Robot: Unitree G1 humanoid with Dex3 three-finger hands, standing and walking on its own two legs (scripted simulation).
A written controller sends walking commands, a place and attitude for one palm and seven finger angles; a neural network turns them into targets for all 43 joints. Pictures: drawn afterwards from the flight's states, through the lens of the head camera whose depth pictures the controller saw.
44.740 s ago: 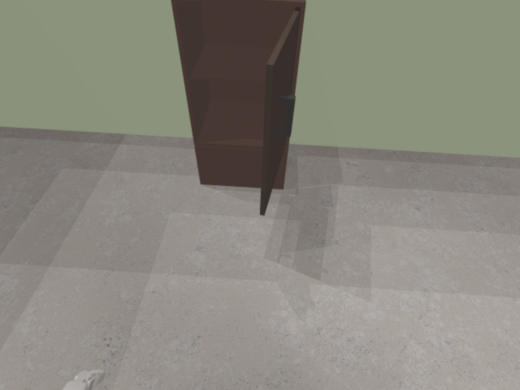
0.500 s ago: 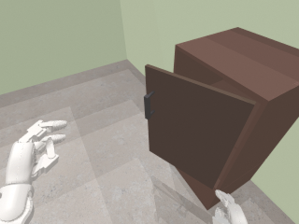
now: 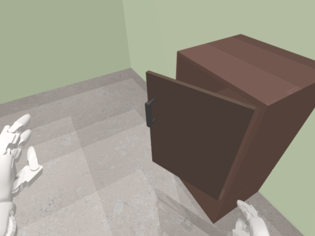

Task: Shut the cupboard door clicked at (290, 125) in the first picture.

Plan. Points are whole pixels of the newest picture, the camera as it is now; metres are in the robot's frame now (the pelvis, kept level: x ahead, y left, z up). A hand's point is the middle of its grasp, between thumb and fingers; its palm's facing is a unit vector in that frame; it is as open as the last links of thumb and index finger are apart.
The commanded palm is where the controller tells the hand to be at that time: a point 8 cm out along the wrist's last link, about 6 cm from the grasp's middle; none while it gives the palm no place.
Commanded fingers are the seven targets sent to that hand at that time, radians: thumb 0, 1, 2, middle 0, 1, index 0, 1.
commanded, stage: step back with the hand held close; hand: left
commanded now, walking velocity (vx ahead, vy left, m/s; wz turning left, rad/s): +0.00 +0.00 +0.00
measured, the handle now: (151, 112) +0.62 +0.10 -0.05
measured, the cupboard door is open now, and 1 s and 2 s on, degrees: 24 24 24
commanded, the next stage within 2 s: stop stepping back and stand still in 1.50 s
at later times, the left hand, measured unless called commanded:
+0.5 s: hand (32, 164) +0.20 +0.28 +0.16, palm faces +0.36 -0.78 -0.51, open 7.4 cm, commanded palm +0.13 +0.32 +0.17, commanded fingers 0.00 0.90 0.90 -0.20 -0.30 -0.20 -0.30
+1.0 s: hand out of the picture +0.11 +0.29 +0.16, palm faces +0.46 -0.75 -0.47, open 7.4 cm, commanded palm +0.04 +0.32 +0.17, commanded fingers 0.00 0.90 0.90 -0.20 -0.30 -0.20 -0.30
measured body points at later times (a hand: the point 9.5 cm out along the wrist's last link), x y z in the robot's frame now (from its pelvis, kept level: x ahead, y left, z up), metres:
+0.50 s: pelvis -0.01 +0.02 +0.00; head -0.01 +0.00 +0.45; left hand +0.17 +0.32 +0.19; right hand +0.16 -0.24 -0.09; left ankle +0.00 +0.09 -0.74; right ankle -0.01 -0.10 -0.74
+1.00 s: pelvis -0.10 +0.02 -0.02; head -0.08 +0.04 +0.43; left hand +0.08 +0.33 +0.19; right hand +0.08 -0.22 -0.09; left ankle +0.00 +0.09 -0.74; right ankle -0.07 -0.11 -0.74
